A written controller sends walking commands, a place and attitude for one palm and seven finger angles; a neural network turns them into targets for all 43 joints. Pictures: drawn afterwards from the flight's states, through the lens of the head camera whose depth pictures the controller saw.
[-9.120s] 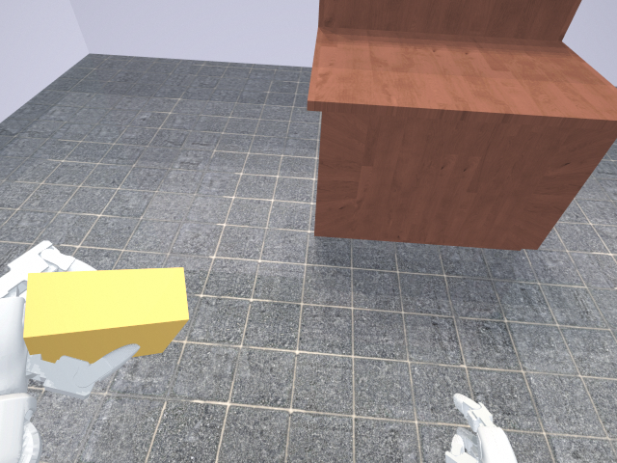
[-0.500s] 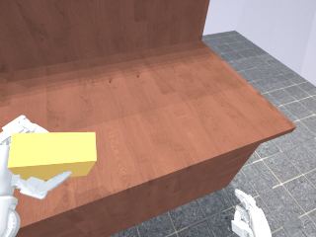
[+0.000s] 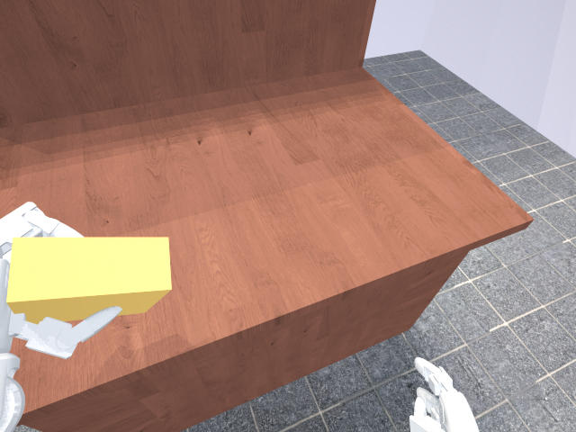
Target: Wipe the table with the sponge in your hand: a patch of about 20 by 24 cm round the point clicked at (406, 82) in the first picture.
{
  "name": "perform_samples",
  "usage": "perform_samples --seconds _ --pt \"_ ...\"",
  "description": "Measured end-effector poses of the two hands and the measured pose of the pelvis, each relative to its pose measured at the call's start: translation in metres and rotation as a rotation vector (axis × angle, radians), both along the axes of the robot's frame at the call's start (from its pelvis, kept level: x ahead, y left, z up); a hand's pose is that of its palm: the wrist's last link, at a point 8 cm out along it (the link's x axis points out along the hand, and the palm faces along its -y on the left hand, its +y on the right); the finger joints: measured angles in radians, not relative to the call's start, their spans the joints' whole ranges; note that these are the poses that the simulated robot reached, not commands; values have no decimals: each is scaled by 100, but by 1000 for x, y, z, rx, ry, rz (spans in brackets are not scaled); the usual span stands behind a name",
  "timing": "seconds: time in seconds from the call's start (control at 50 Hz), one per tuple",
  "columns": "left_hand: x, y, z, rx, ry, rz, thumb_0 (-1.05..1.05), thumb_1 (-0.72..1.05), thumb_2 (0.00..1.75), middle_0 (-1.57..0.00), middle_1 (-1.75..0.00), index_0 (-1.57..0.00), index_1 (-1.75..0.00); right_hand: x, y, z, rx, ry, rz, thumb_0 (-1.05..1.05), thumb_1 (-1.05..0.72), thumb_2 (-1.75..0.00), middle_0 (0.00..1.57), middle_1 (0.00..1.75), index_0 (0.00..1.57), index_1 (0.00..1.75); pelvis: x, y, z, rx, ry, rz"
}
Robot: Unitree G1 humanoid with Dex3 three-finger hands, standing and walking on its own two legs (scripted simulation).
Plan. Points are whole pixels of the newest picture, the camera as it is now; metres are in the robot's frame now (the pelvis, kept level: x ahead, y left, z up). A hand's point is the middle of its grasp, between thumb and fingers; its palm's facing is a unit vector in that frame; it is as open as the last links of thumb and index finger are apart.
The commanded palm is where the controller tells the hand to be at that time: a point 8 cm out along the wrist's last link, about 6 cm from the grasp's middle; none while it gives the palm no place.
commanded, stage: come to a stop and stand still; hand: left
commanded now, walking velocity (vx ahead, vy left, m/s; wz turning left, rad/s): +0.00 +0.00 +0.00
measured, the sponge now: (115, 281) +0.23 +0.21 +0.15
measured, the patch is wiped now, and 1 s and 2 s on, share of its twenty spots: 0.00 0.00 0.00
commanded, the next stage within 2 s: look again from close up in 0.64 s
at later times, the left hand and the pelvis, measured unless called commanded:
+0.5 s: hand (93, 240) +0.27 +0.24 +0.17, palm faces +0.32 -0.86 -0.40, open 9.6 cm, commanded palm +0.21 +0.28 +0.18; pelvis +0.05 +0.00 +0.00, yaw -1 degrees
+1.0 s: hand (91, 255) +0.26 +0.24 +0.15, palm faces +0.33 -0.86 -0.38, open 9.6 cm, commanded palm +0.20 +0.28 +0.18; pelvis +0.04 +0.00 +0.00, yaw -1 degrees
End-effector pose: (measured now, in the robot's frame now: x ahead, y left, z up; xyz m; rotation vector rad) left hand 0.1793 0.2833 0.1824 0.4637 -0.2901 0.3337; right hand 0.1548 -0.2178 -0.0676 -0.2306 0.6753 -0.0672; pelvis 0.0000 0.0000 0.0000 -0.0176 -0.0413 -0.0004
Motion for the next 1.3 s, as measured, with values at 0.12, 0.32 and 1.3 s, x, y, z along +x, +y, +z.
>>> perform_samples --seconds 0.12,0.32,1.3 --pt "3 0 -1 2 7 12 0 -46 101 -80 -134 -80 -134 19 3 -3 12 -14 15 2 -90 -90 20 30 20 30 9 2 -3 -5 -5 -6" --pt "35 4 -17 -71 64 19 0 -46 101 -80 -134 -80 -134 42 0 5 -20 -12 -5 2 -90 -90 20 30 20 30 33 4 1 0 6 -9" --pt "49 33 -3 -14 -40 5 0 -46 101 -80 -134 -80 -133 19 5 1 -24 25 -28 2 -90 -90 20 30 20 30 32 22 2 -1 20 -32"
